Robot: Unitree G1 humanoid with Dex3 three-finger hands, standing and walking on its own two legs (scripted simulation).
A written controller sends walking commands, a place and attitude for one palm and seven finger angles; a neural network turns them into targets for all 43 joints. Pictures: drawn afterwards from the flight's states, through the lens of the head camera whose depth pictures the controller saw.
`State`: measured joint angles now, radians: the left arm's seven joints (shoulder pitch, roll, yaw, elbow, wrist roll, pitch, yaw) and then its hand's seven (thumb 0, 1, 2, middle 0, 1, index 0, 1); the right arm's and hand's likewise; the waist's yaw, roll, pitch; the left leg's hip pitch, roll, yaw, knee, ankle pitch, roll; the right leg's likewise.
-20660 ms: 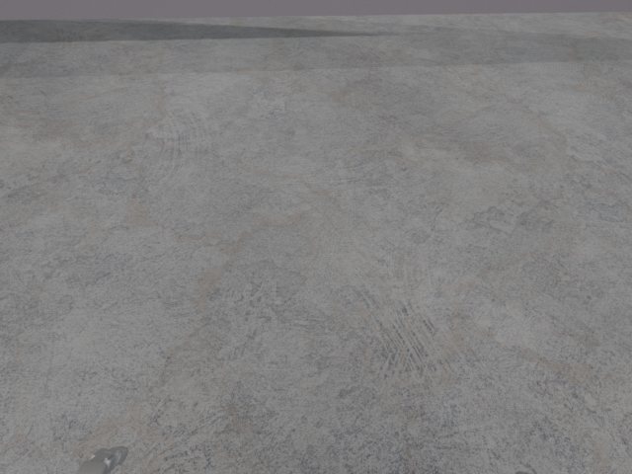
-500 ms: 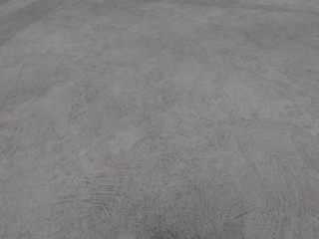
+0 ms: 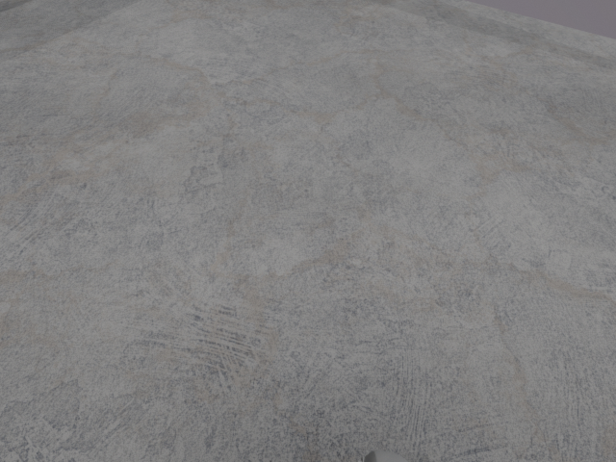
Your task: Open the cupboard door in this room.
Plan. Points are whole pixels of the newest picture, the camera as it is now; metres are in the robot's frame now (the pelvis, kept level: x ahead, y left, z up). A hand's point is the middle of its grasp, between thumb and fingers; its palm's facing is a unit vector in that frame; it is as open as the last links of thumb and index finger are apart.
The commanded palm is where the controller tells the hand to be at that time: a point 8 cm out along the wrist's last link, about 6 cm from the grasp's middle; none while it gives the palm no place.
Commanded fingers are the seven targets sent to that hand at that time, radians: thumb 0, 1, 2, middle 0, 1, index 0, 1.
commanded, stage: turn or walk to find it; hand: left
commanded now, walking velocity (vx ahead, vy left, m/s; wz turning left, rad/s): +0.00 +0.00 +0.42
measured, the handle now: out of the picture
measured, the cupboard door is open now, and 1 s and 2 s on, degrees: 0 0 0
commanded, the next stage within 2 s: none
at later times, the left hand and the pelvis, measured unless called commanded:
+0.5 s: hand out of the picture +0.01 +0.12 -0.15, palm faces +0.27 -0.92 -0.29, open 7.3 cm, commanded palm none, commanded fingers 0.00 0.90 0.90 -0.20 -0.30 -0.20 -0.30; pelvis -0.02 -0.08 +0.00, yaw +14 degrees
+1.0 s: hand out of the picture -0.15 +0.17 -0.18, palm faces +0.51 -0.83 -0.22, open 7.4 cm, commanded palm none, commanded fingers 0.00 0.90 0.90 -0.20 -0.30 -0.20 -0.30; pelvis -0.07 -0.03 +0.00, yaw +27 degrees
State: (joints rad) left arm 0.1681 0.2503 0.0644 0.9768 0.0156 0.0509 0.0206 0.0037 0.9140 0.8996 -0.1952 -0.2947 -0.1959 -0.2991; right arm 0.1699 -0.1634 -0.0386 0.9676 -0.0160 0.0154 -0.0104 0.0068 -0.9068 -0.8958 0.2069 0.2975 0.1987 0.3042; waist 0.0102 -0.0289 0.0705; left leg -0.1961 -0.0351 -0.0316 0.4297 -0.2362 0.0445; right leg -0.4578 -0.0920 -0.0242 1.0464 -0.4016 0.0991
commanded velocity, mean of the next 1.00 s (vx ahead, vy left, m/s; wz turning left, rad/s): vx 0.00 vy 0.00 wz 0.42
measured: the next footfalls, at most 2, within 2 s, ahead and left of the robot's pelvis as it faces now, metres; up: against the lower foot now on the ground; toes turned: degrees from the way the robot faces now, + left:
right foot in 0.20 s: +0.03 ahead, -0.15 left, +0.00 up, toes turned +2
left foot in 0.80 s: -0.07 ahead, +0.07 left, +0.00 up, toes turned +27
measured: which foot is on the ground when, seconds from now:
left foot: down 0.00-0.22, up 0.24-0.78, down 0.80-1.00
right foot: up 0.00-0.18, down 0.20-0.80, up 0.82-1.00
